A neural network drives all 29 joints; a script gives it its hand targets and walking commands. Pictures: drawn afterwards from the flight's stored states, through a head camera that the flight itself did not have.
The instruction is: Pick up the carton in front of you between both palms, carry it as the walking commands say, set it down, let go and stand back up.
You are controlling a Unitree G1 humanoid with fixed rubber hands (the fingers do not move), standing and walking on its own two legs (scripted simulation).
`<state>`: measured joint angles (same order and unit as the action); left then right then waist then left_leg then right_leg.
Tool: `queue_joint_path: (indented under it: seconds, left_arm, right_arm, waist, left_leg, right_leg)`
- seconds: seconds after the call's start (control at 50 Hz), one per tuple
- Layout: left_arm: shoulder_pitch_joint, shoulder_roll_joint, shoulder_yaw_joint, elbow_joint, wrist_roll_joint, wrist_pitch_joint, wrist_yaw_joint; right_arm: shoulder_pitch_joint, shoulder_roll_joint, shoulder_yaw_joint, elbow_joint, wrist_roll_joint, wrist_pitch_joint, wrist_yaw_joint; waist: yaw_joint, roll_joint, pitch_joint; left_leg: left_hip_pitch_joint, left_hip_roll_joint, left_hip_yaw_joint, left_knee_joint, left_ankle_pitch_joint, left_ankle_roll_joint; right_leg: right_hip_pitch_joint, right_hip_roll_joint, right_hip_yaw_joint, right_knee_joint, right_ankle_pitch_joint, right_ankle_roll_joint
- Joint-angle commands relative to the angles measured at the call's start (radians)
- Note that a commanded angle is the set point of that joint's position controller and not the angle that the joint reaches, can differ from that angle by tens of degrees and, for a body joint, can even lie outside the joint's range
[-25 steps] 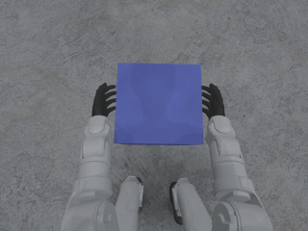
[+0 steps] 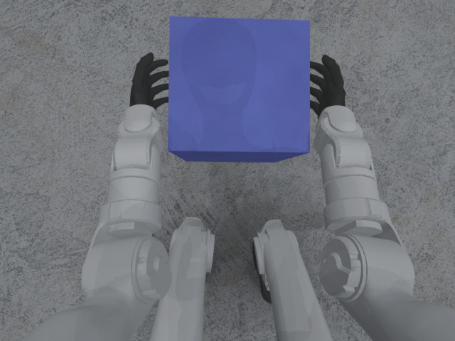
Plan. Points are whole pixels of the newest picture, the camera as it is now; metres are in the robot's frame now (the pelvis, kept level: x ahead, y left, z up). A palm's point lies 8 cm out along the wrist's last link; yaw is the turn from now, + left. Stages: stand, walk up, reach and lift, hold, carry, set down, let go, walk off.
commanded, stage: set down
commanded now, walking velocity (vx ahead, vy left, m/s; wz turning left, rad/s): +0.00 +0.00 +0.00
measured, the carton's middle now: (234, 106) +0.51 +0.01 -0.18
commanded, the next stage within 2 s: none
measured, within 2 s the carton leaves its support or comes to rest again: rests again in 0.92 s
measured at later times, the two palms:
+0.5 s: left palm (163, 110) +0.52 +0.16 -0.25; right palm (299, 112) +0.52 -0.14 -0.25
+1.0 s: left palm (167, 114) +0.53 +0.16 -0.32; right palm (290, 115) +0.54 -0.14 -0.32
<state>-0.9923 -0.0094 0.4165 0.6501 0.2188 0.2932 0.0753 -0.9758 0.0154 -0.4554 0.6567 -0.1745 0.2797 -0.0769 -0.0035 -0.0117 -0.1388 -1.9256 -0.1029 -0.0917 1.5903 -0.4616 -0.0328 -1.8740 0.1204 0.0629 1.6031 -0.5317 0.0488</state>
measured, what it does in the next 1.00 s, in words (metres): lowers itself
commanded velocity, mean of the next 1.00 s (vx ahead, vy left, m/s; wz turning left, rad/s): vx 0.00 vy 0.00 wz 0.00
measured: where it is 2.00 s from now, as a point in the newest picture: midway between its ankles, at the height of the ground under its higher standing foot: (229, 277)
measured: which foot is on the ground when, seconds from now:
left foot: down 0.00-1.00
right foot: down 0.00-1.00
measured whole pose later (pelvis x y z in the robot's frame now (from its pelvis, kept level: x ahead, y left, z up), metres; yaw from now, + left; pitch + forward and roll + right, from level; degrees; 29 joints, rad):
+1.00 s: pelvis -0.01 +0.00 -0.16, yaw -1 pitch +40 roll +0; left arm -1.40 0.24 0.30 0.94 0.02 0.23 0.10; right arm -1.43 -0.21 -0.24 0.96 0.03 0.22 -0.17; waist 0.03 -0.02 0.30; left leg -2.25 -0.09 -0.04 2.16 -0.61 -0.05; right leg -2.21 0.15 0.03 2.19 -0.67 0.05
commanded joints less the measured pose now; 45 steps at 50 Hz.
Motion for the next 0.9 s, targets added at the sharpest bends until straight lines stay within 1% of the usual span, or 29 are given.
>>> queue_joint_path:
  seconds: [0.0, 0.14, 0.26, 0.36, 0.6, 0.62, 0.64, 0.7, 0.72, 0.76, 0.82, 0.88]
  left_arm:
    - [-0.656, -0.941, -0.529, 0.017, -0.131, -0.022, -0.198]
    - [-0.751, -0.891, -0.488, 0.057, -0.134, -0.024, -0.194]
    - [-0.835, -0.838, -0.472, 0.074, -0.15, -0.033, -0.197]
    - [-0.903, -0.792, -0.48, 0.078, -0.181, -0.04, -0.202]
    - [-1.045, -0.676, -0.515, 0.096, -0.282, -0.069, -0.217]
    - [-1.064, -0.675, -0.524, 0.083, -0.293, -0.073, -0.219]
    - [-1.085, -0.678, -0.53, 0.065, -0.306, -0.076, -0.223]
    - [-1.1, -0.668, -0.543, 0.039, -0.343, -0.087, -0.23]
    - [-1.093, -0.67, -0.545, 0.039, -0.349, -0.089, -0.231]
    - [-1.064, -0.678, -0.542, 0.061, -0.349, -0.092, -0.232]
    - [-1.02, -0.677, -0.519, 0.106, -0.334, -0.095, -0.241]
    - [-1.009, -0.664, -0.494, 0.136, -0.319, -0.098, -0.251]
  right_arm:
    - [-0.709, 0.903, 0.535, -0.008, 0.135, -0.028, 0.239]
    - [-0.799, 0.855, 0.493, 0.032, 0.135, -0.028, 0.242]
    - [-0.885, 0.81, 0.485, 0.043, 0.148, -0.036, 0.234]
    - [-0.956, 0.779, 0.507, 0.04, 0.177, -0.042, 0.222]
    - [-1.108, 0.692, 0.581, 0.04, 0.282, -0.071, 0.193]
    - [-1.122, 0.692, 0.589, 0.033, 0.293, -0.075, 0.19]
    - [-1.133, 0.695, 0.598, 0.029, 0.301, -0.076, 0.188]
    - [-1.152, 0.715, 0.642, -0.001, 0.331, -0.083, 0.176]
    - [-1.155, 0.726, 0.656, -0.013, 0.343, -0.085, 0.173]
    - [-1.141, 0.738, 0.664, -0.005, 0.353, -0.09, 0.171]
    - [-1.102, 0.733, 0.647, 0.043, 0.344, -0.097, 0.173]
    - [-1.074, 0.715, 0.607, 0.093, 0.32, -0.103, 0.177]
  waist:
    - [0.0, 0.059, -1.097]
    - [-0.002, 0.058, -1.046]
    - [-0.001, 0.05, -1.032]
    - [0.005, 0.039, -1.038]
    - [0.026, 0.015, -1.018]
    - [0.031, 0.014, -1.034]
    - [0.041, -0.002, -1.039]
    - [0.057, -0.059, -1.075]
    - [0.059, -0.066, -1.09]
    - [0.065, -0.061, -1.068]
    - [0.069, -0.054, -0.968]
    - [0.064, -0.043, -0.865]
  left_leg:
    - [0.743, -0.062, 0.113, -0.068, 0.337, -0.016]
    - [0.653, -0.06, 0.123, 0.029, 0.317, -0.014]
    - [0.58, -0.055, 0.136, 0.115, 0.309, -0.013]
    - [0.532, -0.047, 0.147, 0.192, 0.315, -0.011]
    - [0.465, -0.02, 0.161, 0.372, 0.364, 0.0]
    - [0.455, -0.019, 0.164, 0.382, 0.37, -0.001]
    - [0.42, -0.02, 0.166, 0.389, 0.376, -0.001]
    - [0.409, -0.019, 0.164, 0.417, 0.437, 0.008]
    - [0.416, -0.019, 0.163, 0.426, 0.455, 0.011]
    - [0.419, -0.019, 0.16, 0.441, 0.486, 0.015]
    - [0.364, -0.017, 0.157, 0.453, 0.464, 0.017]
    - [0.31, -0.015, 0.154, 0.458, 0.413, 0.017]
  right_leg:
    - [0.371, 0.073, -0.127, -0.085, 0.292, 0.002]
    - [0.267, 0.067, -0.138, 0.01, 0.264, 0.001]
    - [0.233, 0.061, -0.143, 0.091, 0.257, 0.002]
    - [0.234, 0.054, -0.144, 0.162, 0.268, 0.002]
    - [0.272, 0.033, -0.135, 0.333, 0.342, -0.003]
    - [0.289, 0.032, -0.132, 0.345, 0.355, -0.005]
    - [0.316, 0.03, -0.128, 0.358, 0.374, -0.008]
    - [0.393, 0.03, -0.125, 0.394, 0.478, -0.005]
    - [0.399, 0.03, -0.124, 0.4, 0.502, -0.003]
    - [0.376, 0.03, -0.118, 0.411, 0.526, -0.003]
    - [0.329, 0.03, -0.107, 0.419, 0.503, -0.007]
    - [0.261, 0.033, -0.107, 0.422, 0.441, -0.013]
